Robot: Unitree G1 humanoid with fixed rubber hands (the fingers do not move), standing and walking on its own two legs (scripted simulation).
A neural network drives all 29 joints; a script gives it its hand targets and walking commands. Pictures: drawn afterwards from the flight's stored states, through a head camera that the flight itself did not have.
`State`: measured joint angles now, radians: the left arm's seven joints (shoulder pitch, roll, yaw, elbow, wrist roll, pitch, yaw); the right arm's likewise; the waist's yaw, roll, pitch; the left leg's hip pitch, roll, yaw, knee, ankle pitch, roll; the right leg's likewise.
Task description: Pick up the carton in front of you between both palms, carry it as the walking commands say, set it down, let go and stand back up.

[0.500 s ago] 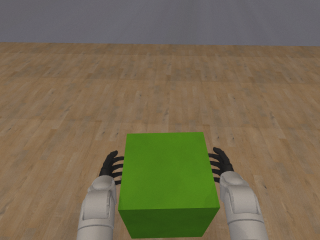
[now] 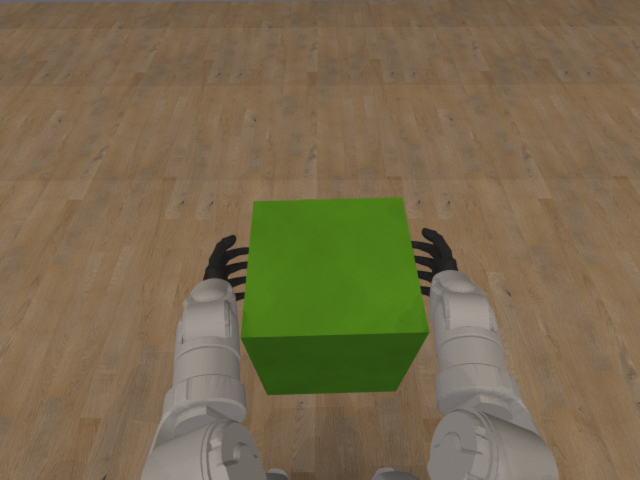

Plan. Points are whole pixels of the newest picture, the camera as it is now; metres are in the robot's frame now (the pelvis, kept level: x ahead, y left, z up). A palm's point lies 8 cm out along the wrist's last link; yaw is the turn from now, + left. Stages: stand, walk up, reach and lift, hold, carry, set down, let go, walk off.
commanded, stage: set down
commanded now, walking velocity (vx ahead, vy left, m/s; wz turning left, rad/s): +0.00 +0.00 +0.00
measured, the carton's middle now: (329, 303) +0.38 +0.00 -0.07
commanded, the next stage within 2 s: none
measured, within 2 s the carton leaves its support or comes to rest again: rests again in 1.92 s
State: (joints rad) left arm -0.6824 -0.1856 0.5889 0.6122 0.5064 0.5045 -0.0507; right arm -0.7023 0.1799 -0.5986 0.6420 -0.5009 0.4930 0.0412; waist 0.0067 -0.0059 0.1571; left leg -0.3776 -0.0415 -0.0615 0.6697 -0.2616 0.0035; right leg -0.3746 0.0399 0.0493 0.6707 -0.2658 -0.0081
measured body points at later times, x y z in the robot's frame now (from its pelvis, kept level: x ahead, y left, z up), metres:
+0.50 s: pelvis +0.00 +0.01 -0.11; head +0.24 +0.01 +0.27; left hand +0.45 +0.16 -0.20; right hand +0.45 -0.15 -0.19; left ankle +0.06 +0.12 -0.72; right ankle +0.06 -0.12 -0.72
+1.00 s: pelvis -0.03 +0.00 -0.24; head +0.28 +0.01 +0.09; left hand +0.49 +0.16 -0.35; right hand +0.48 -0.15 -0.35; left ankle +0.06 +0.12 -0.72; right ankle +0.06 -0.12 -0.72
